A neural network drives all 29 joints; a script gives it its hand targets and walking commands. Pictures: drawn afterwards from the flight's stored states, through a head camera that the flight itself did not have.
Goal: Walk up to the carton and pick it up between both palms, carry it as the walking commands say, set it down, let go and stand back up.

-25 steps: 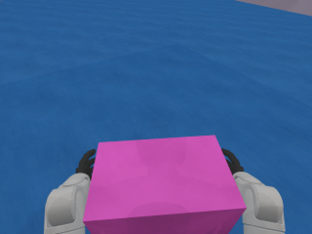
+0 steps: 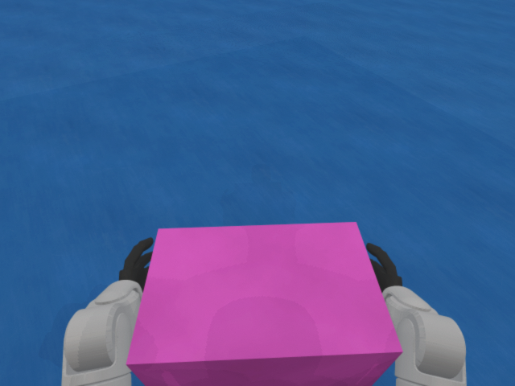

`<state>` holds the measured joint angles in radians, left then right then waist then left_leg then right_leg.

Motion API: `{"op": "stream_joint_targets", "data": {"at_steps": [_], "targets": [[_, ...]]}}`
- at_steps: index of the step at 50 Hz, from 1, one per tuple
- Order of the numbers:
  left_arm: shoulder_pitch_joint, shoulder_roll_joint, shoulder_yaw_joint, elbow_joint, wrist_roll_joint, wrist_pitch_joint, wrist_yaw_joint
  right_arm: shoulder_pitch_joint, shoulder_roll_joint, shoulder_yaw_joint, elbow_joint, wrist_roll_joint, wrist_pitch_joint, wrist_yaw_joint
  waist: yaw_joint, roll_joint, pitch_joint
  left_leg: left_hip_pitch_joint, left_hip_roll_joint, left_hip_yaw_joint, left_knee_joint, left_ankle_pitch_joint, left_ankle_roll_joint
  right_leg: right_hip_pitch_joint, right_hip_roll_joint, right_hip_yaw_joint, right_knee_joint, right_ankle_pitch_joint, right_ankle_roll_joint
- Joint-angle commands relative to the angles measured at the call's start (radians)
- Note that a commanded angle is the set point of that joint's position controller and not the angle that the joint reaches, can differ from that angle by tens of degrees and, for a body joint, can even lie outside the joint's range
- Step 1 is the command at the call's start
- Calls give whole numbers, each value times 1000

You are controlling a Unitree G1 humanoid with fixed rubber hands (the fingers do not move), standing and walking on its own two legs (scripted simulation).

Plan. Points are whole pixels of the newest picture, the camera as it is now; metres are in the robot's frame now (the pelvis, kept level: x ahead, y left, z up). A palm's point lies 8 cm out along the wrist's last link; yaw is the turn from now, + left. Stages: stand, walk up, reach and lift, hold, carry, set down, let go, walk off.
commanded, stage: carry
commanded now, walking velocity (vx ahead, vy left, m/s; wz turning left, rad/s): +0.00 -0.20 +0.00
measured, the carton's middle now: (260, 330) +0.21 +0.01 +0.01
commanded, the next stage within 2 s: none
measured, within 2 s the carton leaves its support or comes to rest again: neither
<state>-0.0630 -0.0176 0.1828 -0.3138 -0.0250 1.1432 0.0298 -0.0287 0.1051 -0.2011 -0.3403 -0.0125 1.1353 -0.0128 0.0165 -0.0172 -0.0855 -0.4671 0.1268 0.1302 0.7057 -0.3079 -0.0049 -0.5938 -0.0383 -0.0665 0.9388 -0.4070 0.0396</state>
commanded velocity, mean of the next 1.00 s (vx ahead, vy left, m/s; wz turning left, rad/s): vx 0.00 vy -0.20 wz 0.00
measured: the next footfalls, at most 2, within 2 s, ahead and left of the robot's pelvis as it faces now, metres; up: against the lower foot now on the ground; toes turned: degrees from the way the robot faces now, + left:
right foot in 0.10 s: +0.05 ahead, -0.17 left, +0.00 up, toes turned -8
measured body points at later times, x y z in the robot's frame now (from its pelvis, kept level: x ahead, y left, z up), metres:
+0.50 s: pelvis -0.04 -0.08 -0.01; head -0.05 -0.09 +0.44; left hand +0.22 +0.09 +0.06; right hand +0.21 -0.27 +0.05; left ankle +0.03 +0.11 -0.72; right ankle +0.01 -0.17 -0.72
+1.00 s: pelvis -0.07 -0.07 +0.00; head -0.06 -0.06 +0.45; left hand +0.20 +0.11 +0.05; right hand +0.18 -0.25 +0.06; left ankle +0.03 +0.12 -0.72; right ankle +0.01 -0.17 -0.72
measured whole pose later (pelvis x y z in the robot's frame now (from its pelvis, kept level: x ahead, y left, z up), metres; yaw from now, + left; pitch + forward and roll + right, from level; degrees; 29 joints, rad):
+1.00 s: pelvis -0.07 -0.07 +0.00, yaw -1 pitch +3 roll -1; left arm -0.08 -0.04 0.18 -0.33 0.00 1.15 0.03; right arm -0.03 0.06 -0.19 -0.37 0.00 1.15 -0.01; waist 0.01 -0.01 -0.06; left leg -0.49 0.18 0.06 0.59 -0.14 -0.10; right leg -0.47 0.00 -0.11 0.62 -0.20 -0.04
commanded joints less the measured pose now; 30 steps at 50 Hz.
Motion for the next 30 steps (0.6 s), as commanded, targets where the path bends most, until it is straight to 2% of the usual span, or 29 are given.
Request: {"op": "stream_joint_targets", "data": {"at_steps": [1,2,3,4,5,6,7,8,9,11,13,14,15,16,18,19,21,24,26,28,29,30], "targets": [[-568,-861,-820,-254,-293,-8,-204,-467,740,767,-202,265,-3,202,-37,301,-302,269,237,-227,-249,446,76,81,25,-48,-191,-6,23],[-555,-860,-813,-250,-283,-10,-203,-467,730,767,-202,261,-2,199,-31,325,-313,271,235,-203,-217,490,65,129,28,-61,-281,38,19],[-546,-853,-808,-264,-282,-12,-201,-446,732,769,-200,262,-1,196,-24,294,-337,262,221,-181,-173,516,38,194,30,-57,-388,122,2],[-502,-846,-794,-222,-268,-13,-201,-460,727,774,-212,263,-1,194,-25,242,-361,231,189,-145,-110,497,0,281,-13,-9,-468,198,-10],[-492,-822,-785,-220,-261,-18,-201,-416,727,774,-176,256,2,195,-36,121,-398,146,135,-97,-34,417,-45,381,-121,94,-474,376,-29],[-473,-812,-785,-202,-258,-20,-203,-427,716,784,-197,257,-3,193,-38,-86,-410,30,62,-31,66,197,-89,481,-249,198,-430,773,-75],[-449,-803,-784,-178,-245,-20,-201,-456,707,804,-199,274,-2,193,-37,-167,-417,10,14,-18,22,-9,-86,514,-252,136,-355,976,-129],[-466,-796,-784,-178,-236,-26,-199,-489,717,811,-215,283,-5,201,-37,-176,-421,64,2,-3,-41,-46,-71,449,-225,110,-338,946,-150],[-477,-808,-776,-200,-231,-24,-197,-497,723,807,-216,288,-3,209,-32,-139,-399,104,-11,15,-34,-1,-69,390,-196,120,-379,815,-137],[-492,-791,-759,-243,-220,-19,-198,-543,747,824,-227,307,-4,217,-28,-123,-339,133,9,-6,-41,96,-61,300,-152,91,-439,508,-110],[-503,-776,-754,-255,-216,-14,-196,-553,752,820,-212,312,5,217,-23,-130,-299,147,22,-9,-71,171,-56,257,-132,65,-439,351,-107],[-491,-773,-756,-250,-211,-11,-196,-578,751,824,-241,321,7,219,-18,-111,-298,154,23,-1,-70,195,-60,253,-124,63,-442,310,-108],[-491,-771,-751,-249,-212,-9,-196,-564,741,819,-222,321,10,216,-20,-98,-294,149,32,-9,-72,201,-61,259,-121,71,-449,304,-111],[-501,-761,-756,-257,-212,-7,-197,-564,748,818,-215,319,12,216,-18,-99,-286,130,15,11,-60,148,-67,260,-130,92,-484,252,-116],[-485,-765,-760,-247,-219,-2,-198,-541,729,813,-212,317,16,212,-19,-141,-276,119,-1,17,-44,65,-60,249,-150,116,-510,218,-140],[-462,-752,-754,-231,-213,0,-201,-548,721,810,-220,320,16,212,-17,-133,-267,109,-6,24,-30,52,-59,246,-155,133,-520,213,-147],[-492,-764,-758,-227,-224,7,-201,-534,725,804,-181,314,22,210,-13,-156,-258,107,-20,31,9,-28,-54,221,-163,148,-549,144,-162],[-490,-760,-763,-220,-226,13,-206,-528,721,789,-170,306,23,213,-19,-91,-239,133,-14,27,-21,33,-37,175,-139,107,-524,113,-156],[-521,-774,-774,-209,-243,17,-212,-535,726,778,-146,293,26,213,-18,-96,-229,148,-17,27,-50,63,-36,148,-130,98,-527,51,-148],[-549,-770,-779,-217,-251,21,-214,-499,729,768,-103,280,29,215,-20,-34,-220,157,5,2,-97,79,-37,116,-103,90,-538,-61,-128],[-557,-771,-780,-217,-251,23,-216,-507,738,770,-100,283,28,215,-18,-16,-191,139,7,3,-110,63,-42,105,-96,89,-554,-121,-120],[-559,-787,-791,-201,-258,22,-217,-538,735,771,-124,290,23,215,-18,17,-196,144,14,-4,-129,60,-50,109,-88,83,-544,-130,-110]]}}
